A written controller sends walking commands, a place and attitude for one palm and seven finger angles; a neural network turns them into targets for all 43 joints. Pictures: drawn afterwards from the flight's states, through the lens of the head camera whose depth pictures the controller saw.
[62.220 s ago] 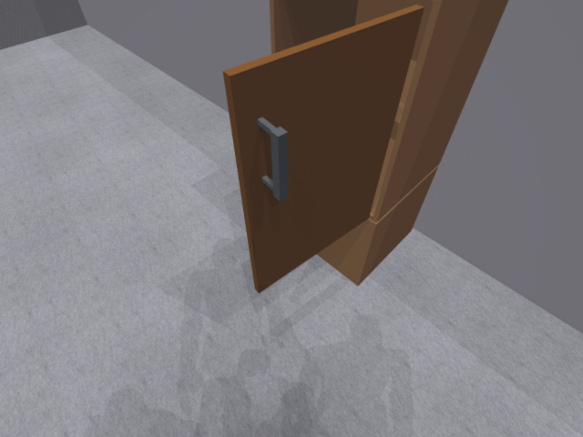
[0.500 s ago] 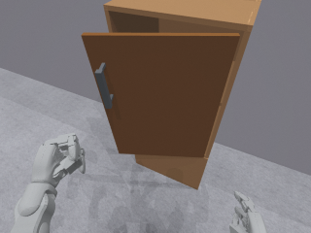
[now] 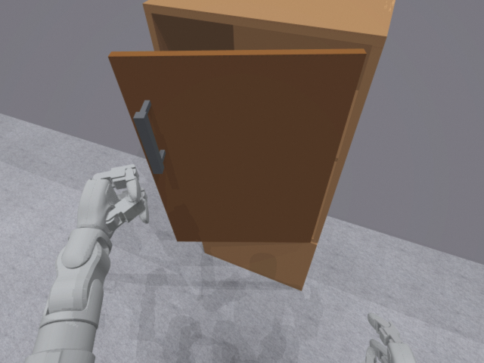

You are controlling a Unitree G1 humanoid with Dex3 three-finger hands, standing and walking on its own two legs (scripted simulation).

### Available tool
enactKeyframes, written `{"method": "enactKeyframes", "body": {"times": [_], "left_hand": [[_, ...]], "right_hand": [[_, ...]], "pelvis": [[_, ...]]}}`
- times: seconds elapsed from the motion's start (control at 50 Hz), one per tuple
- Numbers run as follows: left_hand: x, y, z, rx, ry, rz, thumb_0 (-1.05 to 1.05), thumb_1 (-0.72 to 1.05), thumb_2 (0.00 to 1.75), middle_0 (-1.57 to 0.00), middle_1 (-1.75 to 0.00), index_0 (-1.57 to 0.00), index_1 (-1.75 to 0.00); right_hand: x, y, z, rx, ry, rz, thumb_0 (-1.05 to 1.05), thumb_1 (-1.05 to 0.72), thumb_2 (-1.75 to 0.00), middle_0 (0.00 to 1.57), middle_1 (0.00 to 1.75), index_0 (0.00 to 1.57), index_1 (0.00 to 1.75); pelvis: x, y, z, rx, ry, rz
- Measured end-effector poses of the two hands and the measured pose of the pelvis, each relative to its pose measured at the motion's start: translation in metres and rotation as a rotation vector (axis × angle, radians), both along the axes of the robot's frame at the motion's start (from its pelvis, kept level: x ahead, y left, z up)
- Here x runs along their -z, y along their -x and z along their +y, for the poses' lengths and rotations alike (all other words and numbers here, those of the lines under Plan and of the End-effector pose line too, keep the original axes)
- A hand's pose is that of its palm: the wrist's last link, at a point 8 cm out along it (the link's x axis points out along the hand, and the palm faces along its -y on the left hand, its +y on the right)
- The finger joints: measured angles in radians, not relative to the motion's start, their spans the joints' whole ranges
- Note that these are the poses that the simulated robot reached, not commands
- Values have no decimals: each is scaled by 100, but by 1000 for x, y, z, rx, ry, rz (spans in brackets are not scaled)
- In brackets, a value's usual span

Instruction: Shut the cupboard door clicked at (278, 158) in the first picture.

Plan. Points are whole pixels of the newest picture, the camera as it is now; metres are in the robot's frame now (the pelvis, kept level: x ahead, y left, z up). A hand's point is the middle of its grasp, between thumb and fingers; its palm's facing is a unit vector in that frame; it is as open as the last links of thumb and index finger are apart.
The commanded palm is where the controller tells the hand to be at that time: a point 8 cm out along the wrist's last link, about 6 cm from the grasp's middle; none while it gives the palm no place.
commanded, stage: bring the fist close to the handle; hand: left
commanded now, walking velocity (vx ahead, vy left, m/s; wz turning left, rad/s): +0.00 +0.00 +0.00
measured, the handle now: (152, 138) +0.49 +0.21 +0.11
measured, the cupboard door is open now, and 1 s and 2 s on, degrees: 22 22 10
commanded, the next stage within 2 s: push the door shut along its arc in 0.74 s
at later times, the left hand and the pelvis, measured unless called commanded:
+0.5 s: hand (155, 168) +0.41 +0.18 +0.11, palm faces +0.07 -1.00 +0.00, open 3.1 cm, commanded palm +0.37 +0.23 +0.11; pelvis -0.01 +0.00 +0.00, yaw -1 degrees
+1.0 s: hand (157, 168) +0.40 +0.18 +0.11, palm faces +0.02 -1.00 -0.01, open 3.1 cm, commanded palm +0.38 +0.23 +0.11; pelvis -0.01 +0.01 +0.00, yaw +0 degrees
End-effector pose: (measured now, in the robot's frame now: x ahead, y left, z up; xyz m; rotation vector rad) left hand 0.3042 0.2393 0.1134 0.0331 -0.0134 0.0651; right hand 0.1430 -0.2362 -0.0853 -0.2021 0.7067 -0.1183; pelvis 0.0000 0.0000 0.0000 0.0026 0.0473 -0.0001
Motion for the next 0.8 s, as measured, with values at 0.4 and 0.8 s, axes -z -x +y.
{"method": "enactKeyframes", "body": {"times": [0.4, 0.8], "left_hand": [[2, -74, -3, -3, 34, 50, 2, 90, 90, -130, -150, -130, -150], [4, -72, 0, 8, 42, -7, 2, 90, 90, -130, -150, -130, -150]], "right_hand": [[16, 40, -13, 69, 26, 153, 1, -90, -89, 20, 30, 20, 30], [21, 67, -16, 125, 30, 232, 1, -90, -89, 20, 30, 20, 30]], "pelvis": [[3, 9, -1, 1, 3, 48], [3, 7, 6, 15, 9, 60]]}}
